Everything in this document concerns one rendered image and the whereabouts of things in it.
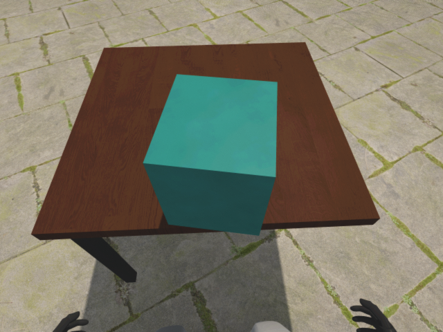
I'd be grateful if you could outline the robot left hand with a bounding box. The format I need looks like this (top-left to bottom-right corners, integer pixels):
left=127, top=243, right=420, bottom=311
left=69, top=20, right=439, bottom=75
left=53, top=311, right=89, bottom=332

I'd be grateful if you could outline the robot right hand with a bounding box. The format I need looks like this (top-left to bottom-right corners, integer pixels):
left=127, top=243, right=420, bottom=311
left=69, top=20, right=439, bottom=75
left=350, top=299, right=397, bottom=332

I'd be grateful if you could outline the carton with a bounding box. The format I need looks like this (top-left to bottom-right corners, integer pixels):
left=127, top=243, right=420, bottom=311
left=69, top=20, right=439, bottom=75
left=143, top=74, right=278, bottom=236

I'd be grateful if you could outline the table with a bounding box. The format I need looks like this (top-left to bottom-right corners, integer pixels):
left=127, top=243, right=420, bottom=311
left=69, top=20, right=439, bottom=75
left=31, top=42, right=380, bottom=283

